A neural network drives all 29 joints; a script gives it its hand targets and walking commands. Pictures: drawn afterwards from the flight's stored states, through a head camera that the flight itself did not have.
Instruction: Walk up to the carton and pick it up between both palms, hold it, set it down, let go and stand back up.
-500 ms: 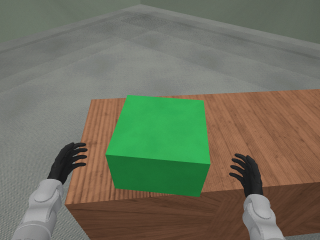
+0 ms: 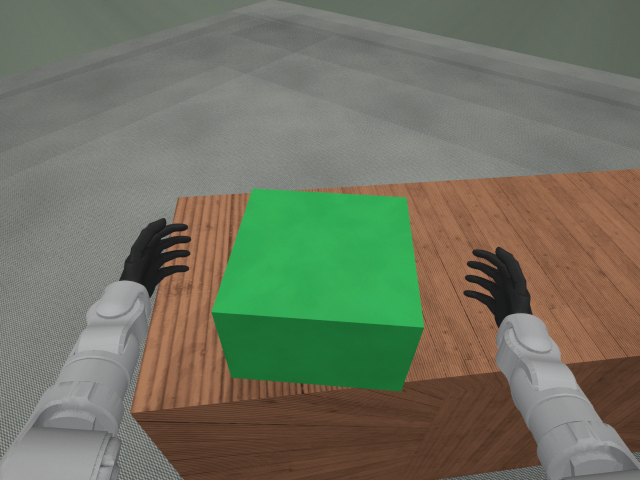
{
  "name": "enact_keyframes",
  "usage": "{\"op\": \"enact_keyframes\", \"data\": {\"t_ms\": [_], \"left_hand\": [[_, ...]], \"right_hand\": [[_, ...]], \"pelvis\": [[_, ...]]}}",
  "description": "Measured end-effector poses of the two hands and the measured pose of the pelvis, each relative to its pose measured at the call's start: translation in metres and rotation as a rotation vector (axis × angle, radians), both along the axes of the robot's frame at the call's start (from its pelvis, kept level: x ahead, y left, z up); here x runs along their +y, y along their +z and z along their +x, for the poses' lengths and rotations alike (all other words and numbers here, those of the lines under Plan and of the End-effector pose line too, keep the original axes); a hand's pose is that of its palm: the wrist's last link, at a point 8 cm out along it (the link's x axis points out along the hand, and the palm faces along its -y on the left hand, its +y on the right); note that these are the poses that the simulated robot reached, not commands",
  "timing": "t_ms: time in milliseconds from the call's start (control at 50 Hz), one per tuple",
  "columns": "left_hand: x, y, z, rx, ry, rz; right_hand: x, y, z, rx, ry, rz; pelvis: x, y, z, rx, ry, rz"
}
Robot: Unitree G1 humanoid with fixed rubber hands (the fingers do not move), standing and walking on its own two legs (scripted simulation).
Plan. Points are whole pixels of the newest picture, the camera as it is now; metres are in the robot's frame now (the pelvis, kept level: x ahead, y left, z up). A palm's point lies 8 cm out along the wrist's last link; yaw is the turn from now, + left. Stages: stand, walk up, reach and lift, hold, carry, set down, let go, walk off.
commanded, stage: reach and lift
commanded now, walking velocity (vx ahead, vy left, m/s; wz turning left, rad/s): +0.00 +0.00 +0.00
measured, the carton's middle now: (322, 284) +0.46 +0.01 -0.04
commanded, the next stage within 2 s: none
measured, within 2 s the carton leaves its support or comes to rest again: neither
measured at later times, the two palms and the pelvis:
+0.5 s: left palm (156, 221) +0.43 +0.24 +0.13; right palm (512, 251) +0.40 -0.24 +0.11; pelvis -0.01 -0.01 +0.00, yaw +1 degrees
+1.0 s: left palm (160, 216) +0.45 +0.24 +0.12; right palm (509, 238) +0.42 -0.24 +0.11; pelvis -0.01 -0.01 -0.01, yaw +1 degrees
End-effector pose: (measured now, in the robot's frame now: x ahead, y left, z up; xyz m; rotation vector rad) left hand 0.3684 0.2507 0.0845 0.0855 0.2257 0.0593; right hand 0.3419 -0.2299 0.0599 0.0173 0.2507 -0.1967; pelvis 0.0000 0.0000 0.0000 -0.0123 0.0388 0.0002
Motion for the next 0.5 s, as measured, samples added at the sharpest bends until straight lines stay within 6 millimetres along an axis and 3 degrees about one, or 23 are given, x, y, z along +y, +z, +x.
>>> {"op": "enact_keyframes", "data": {"t_ms": [340,500], "left_hand": [[-0.015,0.028,0.044,-0.01,-0.008,0.003],[-0.014,0.046,0.059,-0.011,-0.004,0.025]], "right_hand": [[-0.001,0.041,0.046,-0.01,0.015,-0.025],[-0.005,0.049,0.059,-0.003,0.001,-0.024]], "pelvis": [[-0.007,-0.002,-0.005,0.097,0.009,-0.001],[-0.007,-0.004,-0.006,0.139,0.012,-0.004]]}}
